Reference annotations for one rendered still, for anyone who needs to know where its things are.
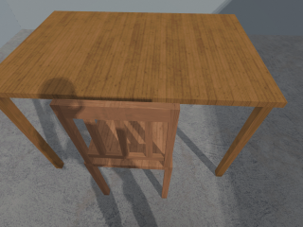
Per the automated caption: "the chair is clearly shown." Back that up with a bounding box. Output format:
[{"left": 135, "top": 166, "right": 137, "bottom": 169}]
[{"left": 49, "top": 98, "right": 180, "bottom": 199}]

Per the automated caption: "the table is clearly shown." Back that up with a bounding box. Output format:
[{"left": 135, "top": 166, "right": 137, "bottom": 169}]
[{"left": 0, "top": 10, "right": 288, "bottom": 177}]

